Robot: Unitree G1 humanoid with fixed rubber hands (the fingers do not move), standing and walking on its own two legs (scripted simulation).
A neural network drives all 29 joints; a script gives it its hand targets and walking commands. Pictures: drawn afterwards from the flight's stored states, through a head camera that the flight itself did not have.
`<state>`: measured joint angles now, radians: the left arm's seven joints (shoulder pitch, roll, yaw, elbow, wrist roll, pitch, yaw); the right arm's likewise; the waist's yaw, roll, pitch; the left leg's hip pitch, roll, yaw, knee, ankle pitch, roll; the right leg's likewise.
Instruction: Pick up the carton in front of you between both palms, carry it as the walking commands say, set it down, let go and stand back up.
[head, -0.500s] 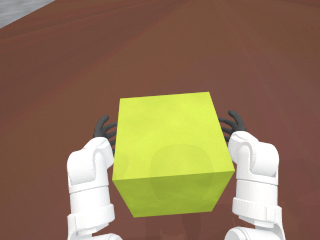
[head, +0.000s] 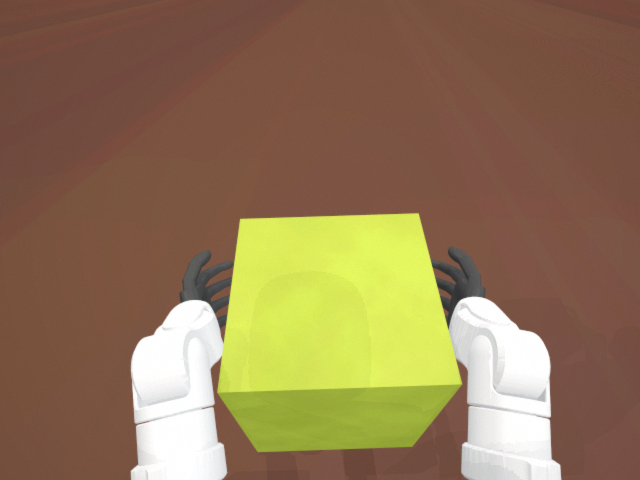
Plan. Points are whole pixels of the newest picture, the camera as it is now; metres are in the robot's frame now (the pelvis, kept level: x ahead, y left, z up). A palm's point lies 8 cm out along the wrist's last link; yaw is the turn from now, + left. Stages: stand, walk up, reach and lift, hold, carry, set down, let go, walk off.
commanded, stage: carry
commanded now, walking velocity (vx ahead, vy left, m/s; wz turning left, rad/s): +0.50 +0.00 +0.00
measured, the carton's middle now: (332, 341) +0.31 +0.00 +0.02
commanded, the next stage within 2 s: none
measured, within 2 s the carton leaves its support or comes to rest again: neither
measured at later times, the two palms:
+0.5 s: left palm (246, 185) +0.55 +0.12 +0.08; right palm (434, 173) +0.57 -0.18 +0.08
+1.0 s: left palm (233, 96) +0.88 +0.18 +0.05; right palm (371, 91) +0.89 -0.13 +0.06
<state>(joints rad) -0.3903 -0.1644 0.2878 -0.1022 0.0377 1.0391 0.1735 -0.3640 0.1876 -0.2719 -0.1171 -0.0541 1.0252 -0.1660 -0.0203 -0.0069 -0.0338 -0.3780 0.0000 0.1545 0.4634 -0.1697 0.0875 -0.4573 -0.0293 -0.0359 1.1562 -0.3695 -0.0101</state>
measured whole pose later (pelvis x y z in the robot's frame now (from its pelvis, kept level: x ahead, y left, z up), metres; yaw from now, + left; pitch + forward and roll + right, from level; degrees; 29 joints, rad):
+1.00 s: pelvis +0.66 +0.02 -0.01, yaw +0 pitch +3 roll +1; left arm 0.07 -0.13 0.07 -0.47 0.01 1.15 0.16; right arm 0.07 0.13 -0.03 -0.44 -0.01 1.13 -0.15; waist -0.01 -0.04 -0.10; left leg -0.47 0.05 0.23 0.54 -0.12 0.08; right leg -0.15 -0.09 -0.07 0.98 -0.44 0.03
